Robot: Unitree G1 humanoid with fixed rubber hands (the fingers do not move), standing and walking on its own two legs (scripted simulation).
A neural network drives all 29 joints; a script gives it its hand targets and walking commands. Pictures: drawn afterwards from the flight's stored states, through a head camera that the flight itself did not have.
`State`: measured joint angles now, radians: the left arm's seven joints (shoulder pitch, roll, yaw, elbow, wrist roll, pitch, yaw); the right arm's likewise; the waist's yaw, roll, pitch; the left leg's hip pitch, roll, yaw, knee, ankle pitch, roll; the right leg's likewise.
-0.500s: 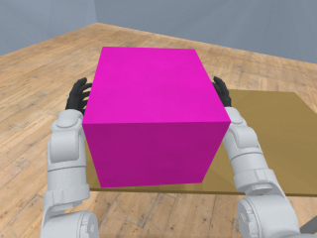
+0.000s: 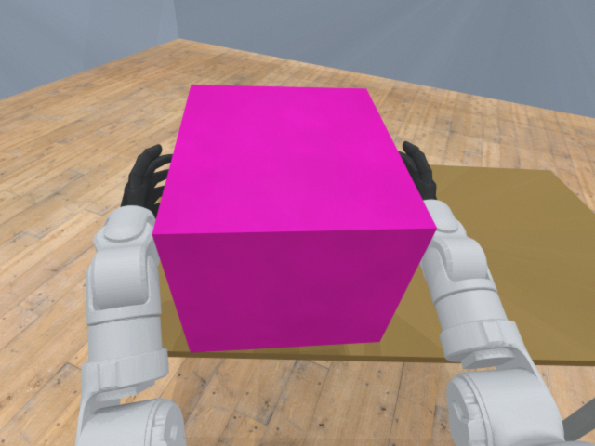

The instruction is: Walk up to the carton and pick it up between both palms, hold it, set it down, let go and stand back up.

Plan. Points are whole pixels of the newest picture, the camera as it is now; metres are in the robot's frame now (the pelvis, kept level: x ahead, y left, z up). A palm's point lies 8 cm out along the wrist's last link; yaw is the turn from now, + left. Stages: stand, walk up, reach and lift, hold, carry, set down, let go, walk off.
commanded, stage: hold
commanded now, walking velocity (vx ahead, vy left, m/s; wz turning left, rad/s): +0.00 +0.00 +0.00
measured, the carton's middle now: (284, 211) +0.39 +0.00 +0.15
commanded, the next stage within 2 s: none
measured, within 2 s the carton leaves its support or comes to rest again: neither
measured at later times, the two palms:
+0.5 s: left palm (143, 208) +0.35 +0.18 +0.19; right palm (417, 201) +0.36 -0.18 +0.19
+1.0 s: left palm (138, 211) +0.35 +0.18 +0.19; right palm (415, 202) +0.36 -0.17 +0.19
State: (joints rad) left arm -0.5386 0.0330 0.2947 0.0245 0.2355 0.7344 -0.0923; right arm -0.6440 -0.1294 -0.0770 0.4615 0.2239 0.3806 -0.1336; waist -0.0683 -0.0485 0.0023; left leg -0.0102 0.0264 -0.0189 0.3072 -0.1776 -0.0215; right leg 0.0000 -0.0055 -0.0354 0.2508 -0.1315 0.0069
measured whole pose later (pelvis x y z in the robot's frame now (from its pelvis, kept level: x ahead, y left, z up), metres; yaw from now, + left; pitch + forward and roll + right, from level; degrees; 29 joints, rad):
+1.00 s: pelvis +0.00 +0.00 +0.00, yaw +0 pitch -7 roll -1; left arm -0.53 0.03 0.30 0.03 0.24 0.74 -0.09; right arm -0.64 -0.13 -0.07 0.47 0.22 0.39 -0.13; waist -0.07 -0.05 0.00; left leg 0.00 0.02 -0.02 0.31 -0.18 -0.02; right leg 0.01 -0.01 -0.04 0.25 -0.13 0.01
